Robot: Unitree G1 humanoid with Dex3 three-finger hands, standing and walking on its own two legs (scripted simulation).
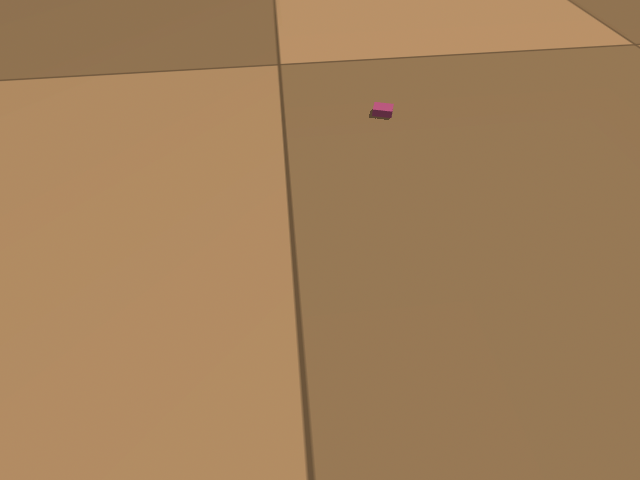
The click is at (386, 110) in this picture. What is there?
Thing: flat box
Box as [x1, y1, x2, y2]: [372, 102, 393, 117]
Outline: 374,102 372,115 391,117 393,104
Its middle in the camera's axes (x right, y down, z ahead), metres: +0.38 -0.80 +2.29
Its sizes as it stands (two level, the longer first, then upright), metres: 0.116 0.088 0.043
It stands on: the floor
